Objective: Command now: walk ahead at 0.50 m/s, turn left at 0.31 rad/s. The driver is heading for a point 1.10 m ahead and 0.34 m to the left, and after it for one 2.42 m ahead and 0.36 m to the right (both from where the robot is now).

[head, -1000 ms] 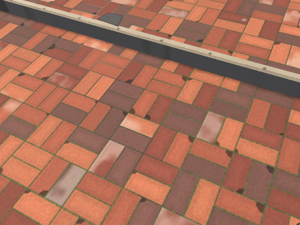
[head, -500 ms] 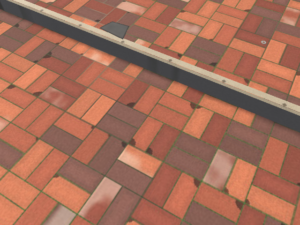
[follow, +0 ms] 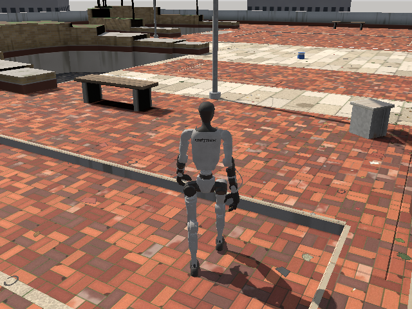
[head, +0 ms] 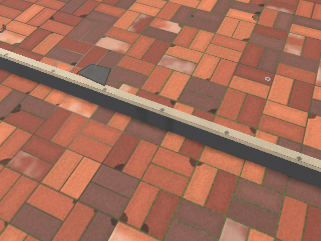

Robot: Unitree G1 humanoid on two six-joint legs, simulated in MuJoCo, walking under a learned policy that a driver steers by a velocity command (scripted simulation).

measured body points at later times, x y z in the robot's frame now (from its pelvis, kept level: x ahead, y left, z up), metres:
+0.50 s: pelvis +0.25 -0.01 +0.00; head +0.28 +0.00 +0.45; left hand +0.14 +0.21 -0.14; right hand +0.48 -0.18 -0.12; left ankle +0.37 +0.14 -0.69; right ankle +0.17 -0.11 -0.74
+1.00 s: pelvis +0.37 +0.05 +0.01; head +0.39 +0.09 +0.45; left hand +0.35 +0.34 -0.13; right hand +0.57 -0.16 -0.11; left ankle +0.39 +0.11 -0.74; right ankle +0.50 -0.08 -0.67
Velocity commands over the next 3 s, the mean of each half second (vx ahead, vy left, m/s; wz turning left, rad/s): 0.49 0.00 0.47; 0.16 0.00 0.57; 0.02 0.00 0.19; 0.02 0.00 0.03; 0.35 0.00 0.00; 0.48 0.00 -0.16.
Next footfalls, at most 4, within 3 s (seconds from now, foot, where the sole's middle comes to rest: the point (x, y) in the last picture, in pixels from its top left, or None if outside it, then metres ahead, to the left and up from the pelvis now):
0.06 right None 0.21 -0.11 -0.77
0.60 left None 0.43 0.13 -0.77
1.24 right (169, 229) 0.49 -0.05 -0.77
1.52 left None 0.34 0.12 -0.77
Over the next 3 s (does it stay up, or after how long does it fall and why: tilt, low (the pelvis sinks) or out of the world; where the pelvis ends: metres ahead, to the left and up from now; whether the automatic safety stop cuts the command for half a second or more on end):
stays up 0.72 0.27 0.01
